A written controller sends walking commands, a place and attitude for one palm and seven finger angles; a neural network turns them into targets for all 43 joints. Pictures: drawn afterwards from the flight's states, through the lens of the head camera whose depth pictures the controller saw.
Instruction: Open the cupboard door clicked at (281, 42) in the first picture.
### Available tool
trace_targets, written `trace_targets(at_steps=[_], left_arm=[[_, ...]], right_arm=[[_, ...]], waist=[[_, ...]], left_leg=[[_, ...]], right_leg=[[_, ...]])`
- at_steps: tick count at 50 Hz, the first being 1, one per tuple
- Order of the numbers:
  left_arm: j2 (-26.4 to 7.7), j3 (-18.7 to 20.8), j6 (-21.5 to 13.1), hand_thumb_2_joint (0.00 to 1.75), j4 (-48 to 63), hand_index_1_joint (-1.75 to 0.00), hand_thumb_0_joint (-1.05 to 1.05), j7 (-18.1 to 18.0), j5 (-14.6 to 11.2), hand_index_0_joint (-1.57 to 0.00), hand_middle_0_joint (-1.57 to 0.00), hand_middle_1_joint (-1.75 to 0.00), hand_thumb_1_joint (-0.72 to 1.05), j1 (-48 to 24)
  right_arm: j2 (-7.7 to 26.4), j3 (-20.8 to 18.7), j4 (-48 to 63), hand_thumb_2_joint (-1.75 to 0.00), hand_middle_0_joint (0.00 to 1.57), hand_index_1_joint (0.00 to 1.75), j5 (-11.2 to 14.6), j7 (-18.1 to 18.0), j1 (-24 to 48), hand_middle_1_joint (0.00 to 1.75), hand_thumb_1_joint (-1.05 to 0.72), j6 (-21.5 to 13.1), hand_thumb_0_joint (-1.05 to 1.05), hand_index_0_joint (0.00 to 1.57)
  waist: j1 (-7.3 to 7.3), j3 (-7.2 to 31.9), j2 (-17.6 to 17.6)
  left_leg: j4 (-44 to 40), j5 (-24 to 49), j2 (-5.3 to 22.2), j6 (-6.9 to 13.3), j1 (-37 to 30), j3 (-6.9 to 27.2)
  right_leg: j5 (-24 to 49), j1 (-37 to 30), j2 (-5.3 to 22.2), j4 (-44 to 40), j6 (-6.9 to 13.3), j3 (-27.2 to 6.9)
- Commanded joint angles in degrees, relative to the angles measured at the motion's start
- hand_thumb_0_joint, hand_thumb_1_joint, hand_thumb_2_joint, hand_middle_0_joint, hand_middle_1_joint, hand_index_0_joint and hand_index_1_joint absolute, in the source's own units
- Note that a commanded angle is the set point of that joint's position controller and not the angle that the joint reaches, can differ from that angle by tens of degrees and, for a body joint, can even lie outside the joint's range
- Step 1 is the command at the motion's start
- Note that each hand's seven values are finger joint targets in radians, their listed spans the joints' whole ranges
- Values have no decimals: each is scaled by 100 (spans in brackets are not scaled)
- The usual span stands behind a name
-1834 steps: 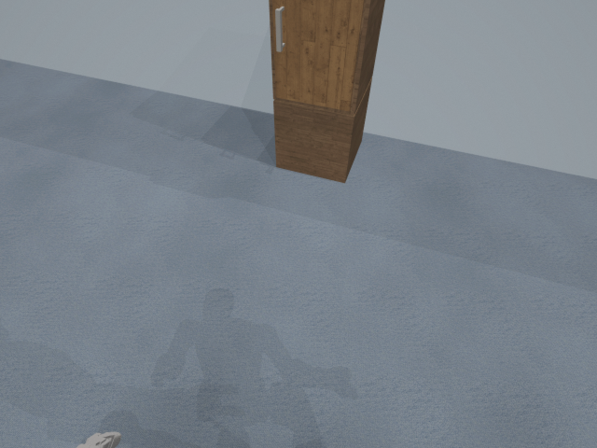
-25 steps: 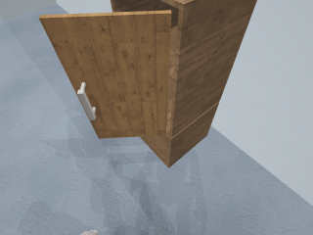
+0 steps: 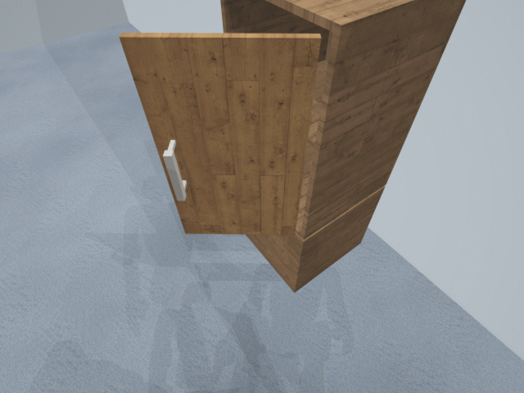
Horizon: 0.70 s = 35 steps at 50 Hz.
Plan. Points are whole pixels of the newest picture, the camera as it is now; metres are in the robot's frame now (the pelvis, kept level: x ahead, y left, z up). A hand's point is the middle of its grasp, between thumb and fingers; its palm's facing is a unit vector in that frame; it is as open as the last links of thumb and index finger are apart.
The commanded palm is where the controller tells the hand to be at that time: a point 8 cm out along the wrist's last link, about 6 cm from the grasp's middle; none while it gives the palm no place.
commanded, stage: come to a stop and stand still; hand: left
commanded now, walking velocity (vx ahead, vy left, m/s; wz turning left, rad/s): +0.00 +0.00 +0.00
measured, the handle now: (177, 171) +0.57 +0.25 -0.05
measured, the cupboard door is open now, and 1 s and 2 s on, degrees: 53 53 53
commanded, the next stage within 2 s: look again from close up in 0.14 s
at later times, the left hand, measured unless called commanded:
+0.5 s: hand out of the picture +0.03 +0.19 -0.18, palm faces -0.01 -0.98 -0.22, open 7.4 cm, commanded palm none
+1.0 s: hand out of the picture +0.12 +0.21 -0.09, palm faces +0.26 -0.94 -0.21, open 7.4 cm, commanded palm +0.10 +0.25 -0.07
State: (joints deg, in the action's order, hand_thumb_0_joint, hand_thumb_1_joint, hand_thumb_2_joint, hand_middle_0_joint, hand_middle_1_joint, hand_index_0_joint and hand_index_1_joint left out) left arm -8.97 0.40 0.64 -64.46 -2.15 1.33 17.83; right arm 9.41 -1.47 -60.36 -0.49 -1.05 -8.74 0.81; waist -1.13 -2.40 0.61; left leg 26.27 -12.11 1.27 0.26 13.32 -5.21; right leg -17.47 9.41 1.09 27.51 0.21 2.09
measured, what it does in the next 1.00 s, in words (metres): stands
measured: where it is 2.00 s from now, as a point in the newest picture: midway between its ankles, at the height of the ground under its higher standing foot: outside the picture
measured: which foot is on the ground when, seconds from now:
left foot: down 0.00-1.00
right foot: down 0.00-1.00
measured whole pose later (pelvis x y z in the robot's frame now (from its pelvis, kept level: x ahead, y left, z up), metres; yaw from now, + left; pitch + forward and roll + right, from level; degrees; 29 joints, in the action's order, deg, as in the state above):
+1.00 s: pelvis -0.01 +0.02 -0.01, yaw +2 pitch +1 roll +1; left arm -10.9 1.5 -0.8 -14.6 -7.4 -6.8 28.6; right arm 10.9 -0.1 -49.6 2.2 -3.3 -18.7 -12.2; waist 1.0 0.6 -0.6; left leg 32.3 -14.4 -0.7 1.9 18.7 -4.3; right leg -20.6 14.2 3.4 34.2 -0.8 3.1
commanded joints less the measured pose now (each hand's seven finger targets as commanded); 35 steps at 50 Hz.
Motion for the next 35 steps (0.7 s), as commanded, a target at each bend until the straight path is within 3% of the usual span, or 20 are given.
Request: trace_targets(at_steps=[1, 2, 4, 6, 8, 12, 21, 35], left_arm=[[-962, 87, -373, 90, 661, -30, 0, -154, -10, -20, -20, -30, 90, 86], [-868, 70, -362, 90, 705, -30, 0, -125, -21, -20, -20, -30, 90, 86], [-770, 42, -345, 90, 723, -30, 0, -85, -33, -20, -20, -30, 90, 206], [-679, 21, -304, 90, 718, -30, 0, -70, -23, -20, -20, -30, 90, 293], [-640, 11, -267, 90, 714, -30, 0, -58, -45, -20, -20, -30, 90, 318], [-677, 17, -218, 90, 748, -30, 0, -32, -48, -20, -20, -30, 90, 259], [-704, 39, -190, 90, 712, -30, 0, -10, -56, -20, -20, -30, 90, 189], [-635, 21, -181, 90, 494, -30, 0, -3, -46, -20, -20, -30, 90, 162]], right_arm=[[461, -22, 537, -90, 20, 30, -24, 94, -462, 30, -90, -101, 0, 20], [497, -27, 596, -90, 20, 30, -39, 88, -488, 30, -90, -121, 0, 20], [543, -4, 591, -90, 20, 30, -34, 70, -574, 30, -90, -178, 0, 20], [579, 12, 569, -90, 20, 30, -33, 47, -621, 30, -90, -201, 0, 20], [622, 37, 536, -90, 20, 30, -32, 30, -625, 30, -90, -201, 0, 20], [613, 66, 431, -90, 20, 30, -48, 25, -685, 30, -90, -208, 0, 20], [587, 87, 174, -90, 20, 30, -49, -4, -815, 30, -90, -261, 0, 20], [585, 62, -67, -90, 20, 30, -27, -22, -825, 30, -90, -267, 0, 20]], waist=[[238, 372, -246], [278, 219, -41], [245, 147, 193], [169, 61, -98], [148, -62, -246], [120, -206, -92], [55, -39, 7], [103, -36, -77]], left_leg=[[387, -397, 232, -27, -157, 334], [293, -276, 252, 16, -184, 366], [130, 378, 409, 126, -214, 530], [64, 579, 502, 212, -59, 594], [-11, 371, 482, 218, 40, 594], [-212, -25, 435, 209, 224, 627], [-348, 175, 514, 237, 171, 645], [-461, 280, 551, 228, -102, 606]], right_leg=[[1281, 380, 899, -662, 331, -1076], [794, 631, 803, -589, 374, -1005], [809, 690, 529, -317, 318, -760], [804, 546, 408, -234, 253, -573], [595, 575, 392, -250, 234, -566], [162, 584, 389, -351, 227, -570], [498, 352, 393, -345, 199, -496], [607, 449, 416, -436, 155, -521]])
